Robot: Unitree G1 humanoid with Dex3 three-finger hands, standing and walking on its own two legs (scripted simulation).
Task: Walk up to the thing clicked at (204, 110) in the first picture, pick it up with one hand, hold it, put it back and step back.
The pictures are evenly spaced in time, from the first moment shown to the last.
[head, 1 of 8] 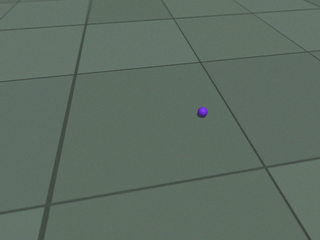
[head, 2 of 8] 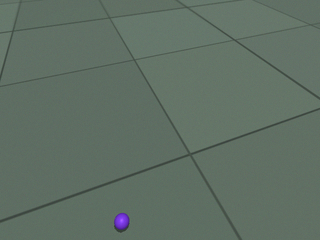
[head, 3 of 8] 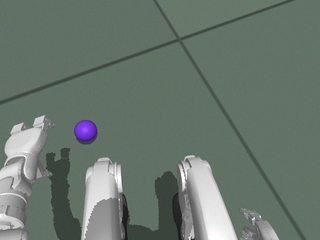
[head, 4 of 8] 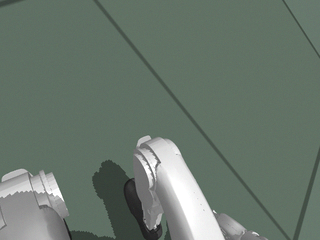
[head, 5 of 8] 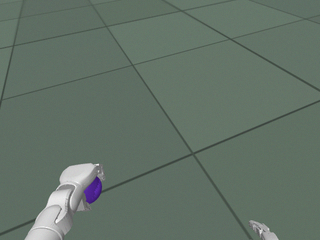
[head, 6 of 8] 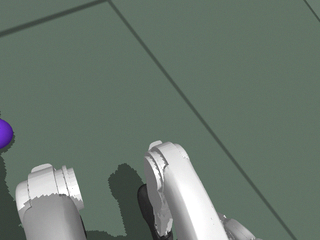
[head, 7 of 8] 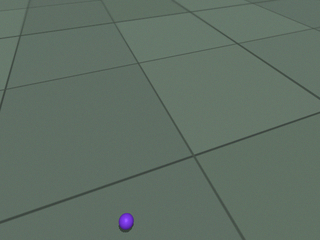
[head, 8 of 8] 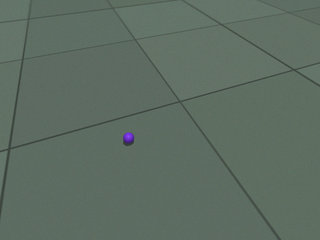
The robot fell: no
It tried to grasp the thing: yes
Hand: left
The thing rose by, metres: 0.68
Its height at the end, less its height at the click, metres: +0.00
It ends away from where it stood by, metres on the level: 0.00
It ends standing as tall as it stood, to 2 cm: yes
